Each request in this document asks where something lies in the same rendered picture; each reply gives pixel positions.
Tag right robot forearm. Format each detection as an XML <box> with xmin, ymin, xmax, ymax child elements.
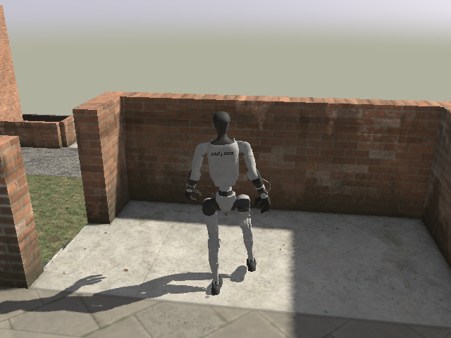
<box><xmin>252</xmin><ymin>169</ymin><xmax>268</xmax><ymax>199</ymax></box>

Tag left robot forearm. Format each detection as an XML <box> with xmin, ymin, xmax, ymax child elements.
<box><xmin>186</xmin><ymin>170</ymin><xmax>197</xmax><ymax>192</ymax></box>

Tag robot right upper arm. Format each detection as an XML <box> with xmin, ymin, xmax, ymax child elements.
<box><xmin>237</xmin><ymin>141</ymin><xmax>259</xmax><ymax>180</ymax></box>

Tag robot right hand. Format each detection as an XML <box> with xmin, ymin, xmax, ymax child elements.
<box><xmin>254</xmin><ymin>196</ymin><xmax>271</xmax><ymax>213</ymax></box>

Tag robot left upper arm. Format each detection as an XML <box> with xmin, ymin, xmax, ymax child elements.
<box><xmin>190</xmin><ymin>142</ymin><xmax>208</xmax><ymax>181</ymax></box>

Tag robot left hand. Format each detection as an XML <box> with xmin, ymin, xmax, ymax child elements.
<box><xmin>185</xmin><ymin>189</ymin><xmax>202</xmax><ymax>201</ymax></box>

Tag humanoid robot torso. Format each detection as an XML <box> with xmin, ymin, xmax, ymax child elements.
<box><xmin>206</xmin><ymin>138</ymin><xmax>240</xmax><ymax>211</ymax></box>

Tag right robot shin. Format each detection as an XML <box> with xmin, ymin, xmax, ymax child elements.
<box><xmin>242</xmin><ymin>218</ymin><xmax>254</xmax><ymax>263</ymax></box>

